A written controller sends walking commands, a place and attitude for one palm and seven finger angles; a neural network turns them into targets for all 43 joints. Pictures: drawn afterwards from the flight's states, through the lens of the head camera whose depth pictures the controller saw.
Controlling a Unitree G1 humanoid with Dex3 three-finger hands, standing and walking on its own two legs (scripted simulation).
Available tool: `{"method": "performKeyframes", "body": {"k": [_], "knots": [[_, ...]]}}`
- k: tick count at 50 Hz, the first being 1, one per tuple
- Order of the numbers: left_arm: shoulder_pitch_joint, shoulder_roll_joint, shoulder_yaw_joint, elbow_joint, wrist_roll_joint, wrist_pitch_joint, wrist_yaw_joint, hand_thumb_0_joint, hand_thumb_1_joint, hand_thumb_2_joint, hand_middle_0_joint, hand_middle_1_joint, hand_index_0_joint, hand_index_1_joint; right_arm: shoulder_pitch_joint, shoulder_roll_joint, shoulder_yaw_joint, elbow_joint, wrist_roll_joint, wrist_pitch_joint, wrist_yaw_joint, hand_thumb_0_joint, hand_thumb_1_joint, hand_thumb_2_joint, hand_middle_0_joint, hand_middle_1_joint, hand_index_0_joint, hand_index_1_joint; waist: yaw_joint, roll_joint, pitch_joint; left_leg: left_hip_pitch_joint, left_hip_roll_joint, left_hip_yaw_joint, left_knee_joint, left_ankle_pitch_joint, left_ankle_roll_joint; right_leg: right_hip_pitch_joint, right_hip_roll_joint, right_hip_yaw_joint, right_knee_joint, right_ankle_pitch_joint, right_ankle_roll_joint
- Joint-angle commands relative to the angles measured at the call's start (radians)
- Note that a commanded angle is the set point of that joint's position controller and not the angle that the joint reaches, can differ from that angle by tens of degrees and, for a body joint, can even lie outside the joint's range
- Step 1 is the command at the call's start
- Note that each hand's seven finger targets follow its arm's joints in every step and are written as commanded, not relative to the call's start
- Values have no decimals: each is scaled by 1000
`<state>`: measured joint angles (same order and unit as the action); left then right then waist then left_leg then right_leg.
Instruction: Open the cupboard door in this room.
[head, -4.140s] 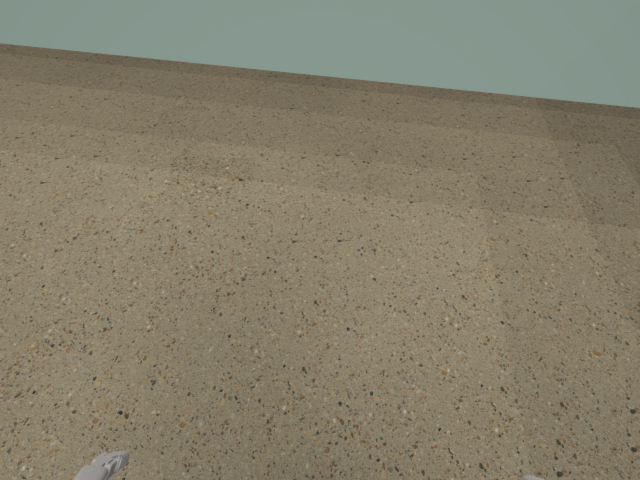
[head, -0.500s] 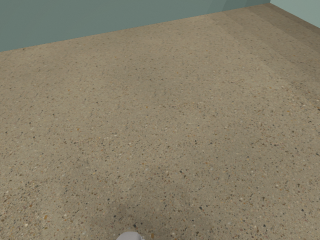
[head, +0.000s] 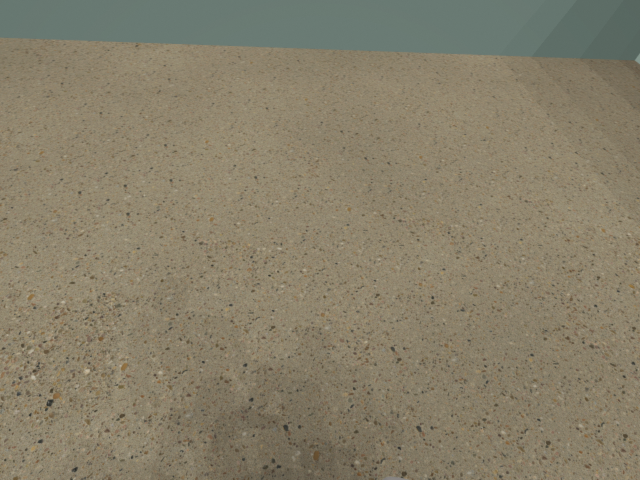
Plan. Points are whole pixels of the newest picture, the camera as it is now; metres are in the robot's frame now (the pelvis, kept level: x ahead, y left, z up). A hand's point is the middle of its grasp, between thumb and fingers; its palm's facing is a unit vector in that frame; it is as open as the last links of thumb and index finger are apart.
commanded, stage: turn or walk to find it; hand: left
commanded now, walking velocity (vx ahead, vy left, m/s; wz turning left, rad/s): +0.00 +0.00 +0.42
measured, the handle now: out of the picture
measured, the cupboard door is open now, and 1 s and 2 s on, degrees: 0 0 0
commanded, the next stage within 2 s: none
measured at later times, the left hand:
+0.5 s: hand out of the picture +0.00 +0.15 -0.15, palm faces +0.25 -0.93 -0.26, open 7.4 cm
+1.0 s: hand out of the picture -0.12 +0.22 -0.17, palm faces +0.46 -0.85 -0.25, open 7.4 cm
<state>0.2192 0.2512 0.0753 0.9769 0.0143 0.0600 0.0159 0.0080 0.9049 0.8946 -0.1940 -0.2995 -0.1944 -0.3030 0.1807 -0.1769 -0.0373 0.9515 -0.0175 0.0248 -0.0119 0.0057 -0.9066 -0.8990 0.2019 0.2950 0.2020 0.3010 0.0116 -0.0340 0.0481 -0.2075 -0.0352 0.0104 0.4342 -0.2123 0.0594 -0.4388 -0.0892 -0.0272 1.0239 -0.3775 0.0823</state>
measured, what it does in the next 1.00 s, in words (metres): steps on the spot, turning left: right foot, then left foot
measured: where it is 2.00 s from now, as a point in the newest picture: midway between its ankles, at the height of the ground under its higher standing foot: outside the picture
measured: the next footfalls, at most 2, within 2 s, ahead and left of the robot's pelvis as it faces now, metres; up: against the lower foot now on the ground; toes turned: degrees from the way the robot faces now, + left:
right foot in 0.24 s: +0.02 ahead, -0.14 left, +0.00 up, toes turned +3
left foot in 0.70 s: -0.06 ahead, +0.10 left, +0.00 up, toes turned +23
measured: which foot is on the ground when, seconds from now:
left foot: down 0.00-0.24, up 0.26-0.68, down 0.70-1.00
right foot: up 0.00-0.22, down 0.24-0.70, up 0.72-1.00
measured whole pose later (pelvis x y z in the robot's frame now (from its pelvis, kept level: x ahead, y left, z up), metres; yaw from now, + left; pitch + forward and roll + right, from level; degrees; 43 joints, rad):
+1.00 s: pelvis -0.08 +0.00 +0.00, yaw +25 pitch -1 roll -1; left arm 0.20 0.25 0.07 0.97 0.01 0.06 0.02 0.01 0.91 0.89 -0.19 -0.30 -0.19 -0.30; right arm 0.18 -0.18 -0.04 0.94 -0.02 0.02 -0.01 0.01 -0.91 -0.90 0.20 0.30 0.20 0.30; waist 0.01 -0.02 0.06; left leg -0.22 -0.04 0.00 0.44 -0.20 0.05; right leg -0.43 -0.09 -0.02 1.00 -0.40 0.08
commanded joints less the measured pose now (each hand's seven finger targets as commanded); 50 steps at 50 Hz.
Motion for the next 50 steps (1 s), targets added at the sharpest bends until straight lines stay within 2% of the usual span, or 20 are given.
{"method": "performKeyframes", "body": {"k": [1, 6, 10, 11, 12, 13, 15, 17, 23, 29, 31, 33, 34, 35, 36, 37, 38, 39, 42, 50], "knots": [[-54, 48, 7, -99, 1, -23, 4, 0, 900, 900, -200, -300, -200, -300, 75, -211, -59, -40, -5, -14, -10, 0, -900, -900, 200, 300, 200, 300, -49, 155, -57, 111, 271, -302, -130, 294, 121, -72, 4, 13, -81, -50, 8], [-43, 29, -1, -114, -7, -32, 10, 0, 900, 900, -200, -300, -200, -300, 64, -219, -68, -44, -11, -5, -6, 0, -900, -900, 200, 300, 200, 300, -40, 172, -90, 63, 257, -351, -85, 353, 121, 72, 46, 2, -293, -65, -12], [53, 57, 6, -93, -8, -49, 17, 0, 900, 900, -200, -300, -200, -300, 33, -194, -69, -56, 1, -2, 3, 0, -900, -900, 200, 300, 200, 300, 14, 132, -122, -110, 168, -322, 7, 223, 38, 348, 36, 4, -646, 172, -30], [78, 120, 17, -91, 4, -60, 24, 0, 900, 900, -200, -300, -200, -300, 45, -146, -63, -63, 10, -3, 9, 0, -900, -900, 200, 300, 200, 300, 24, -40, -144, -256, 86, -228, 141, 34, -22, 485, -124, 151, -736, 170, -72], [76, 199, 33, -100, 15, -63, 27, 0, 900, 900, -200, -300, -200, -300, 26, -101, -55, -95, 7, -3, 11, 0, -900, -900, 200, 300, 200, 300, 34, -279, -88, -402, -45, -60, 355, -300, -86, 464, -353, 372, -767, 264, -184], [57, 195, 28, -117, 6, -57, 28, 0, 900, 900, -200, -300, -200, -300, 17, -157, -72, -93, -3, 9, 10, 0, -900, -900, 200, 300, 200, 300, 35, -182, -87, -354, -8, -90, 542, -353, -86, 332, -412, 346, -768, 303, -252], [-61, 128, 18, -136, 3, -60, 28, 0, 900, 900, -200, -300, -200, -300, 42, -153, -78, -44, -8, 33, 19, 0, -900, -900, 200, 300, 200, 300, -20, -137, -4, -342, 26, -102, 715, -243, -89, 210, -284, 225, -792, 162, -223], [-84, 88, 1, -142, 1, -66, 21, 0, 900, 900, -200, -300, -200, -300, 84, -132, -74, -16, -10, 38, 29, 0, -900, -900, 200, 300, 200, 300, -44, -86, 23, -349, 38, -66, 779, -148, -106, 203, -203, 93, -759, 218, -182], [6, 103, 7, -107, 8, -71, 24, 0, 900, 900, -200, -300, -200, -300, 33, -125, -65, -21, -5, 40, 30, 0, -900, -900, 200, 300, 200, 300, -3, -118, 10, -347, 76, -24, 675, -155, -139, 294, -235, 39, -742, 280, -201], [64, 153, 25, -77, 21, -64, 19, 0, 900, 900, -200, -300, -200, -300, -35, -101, -44, -44, 6, 22, 26, 0, -900, -900, 200, 300, 200, 300, 36, -163, -42, -224, 71, 47, 368, -258, -126, 351, -269, 10, -647, 498, -230], [58, 166, 28, -70, 19, -60, 17, 0, 900, 900, -200, -300, -200, -300, -7, -103, -41, -40, 10, 14, 22, 0, -900, -900, 200, 300, 200, 300, 23, -175, -73, -150, 55, 77, 259, -219, -117, 349, -269, -16, -594, 561, -211], [38, 155, 27, -67, 10, -53, 15, 0, 900, 900, -200, -300, -200, -300, 50, -119, -42, -28, 9, 3, 21, 0, -900, -900, 200, 300, 200, 300, -17, -116, -97, -6, 55, 75, 51, -46, -103, 282, -240, -71, -499, 491, -148], [46, 129, 23, -75, -1, -46, 13, 0, 900, 900, -200, -300, -200, -300, 88, -165, -50, -20, 6, -7, 22, 0, -900, -900, 200, 300, 200, 300, -39, 14, -132, 128, 112, 7, -53, 88, -82, 180, -196, -117, -370, 366, -96], [46, 61, 11, -107, -6, -40, 7, 0, 900, 900, -200, -300, -200, -300, 120, -261, -73, -24, -2, -16, 17, 0, -900, -900, 200, 300, 200, 300, -55, 320, -130, 231, 361, -322, -101, 385, 19, -78, -61, -164, -170, -70, -17], [-10, 50, -5, -128, 2, -29, 10, 0, 900, 900, -200, -300, -200, -300, 151, -311, -83, -15, -1, -5, 9, 0, -900, -900, 200, 300, 200, 300, -80, 331, -121, 165, 451, -367, -110, 518, 115, -99, -25, -80, -21, -274, -13], [-29, 66, 1, -120, 5, -20, 10, 0, 900, 900, -200, -300, -200, -300, 125, -287, -76, -14, -5, -4, 5, 0, -900, -900, 200, 300, 200, 300, -71, 236, -99, 98, 426, -311, -125, 376, 129, -80, -40, -26, 51, -225, -26], [-31, 59, 4, -106, 8, -15, 9, 0, 900, 900, -200, -300, -200, -300, 73, -257, -69, -25, -6, -8, -3, 0, -900, -900, 200, 300, 200, 300, -52, 285, -76, 60, 368, -287, -140, 283, 109, -102, -47, -2, 77, -161, -23], [-41, 73, 11, -95, 8, -17, 3, 0, 900, 900, -200, -300, -200, -300, 29, -231, -59, -40, -6, -8, -8, 0, -900, -900, 200, 300, 200, 300, -44, 249, -30, 27, 326, -258, -143, 240, 91, -110, -41, 4, 101, -95, -21], [0, 68, 9, -70, 5, -25, -5, 0, 900, 900, -200, -300, -200, -300, 7, -210, -46, -51, -2, -19, -11, 0, -900, -900, 200, 300, 200, 300, -22, 184, -46, 73, 265, -192, -120, 371, 80, -93, -22, 0, 86, -20, -7], [-50, 51, 4, -102, 0, -23, 4, 0, 900, 900, -200, -300, -200, -300, 59, -220, -59, -48, -6, -13, -7, 0, -900, -900, 200, 300, 200, 300, -45, 164, -60, 99, 276, -291, -127, 290, 117, -58, 2, 10, -81, -59, 6]]}}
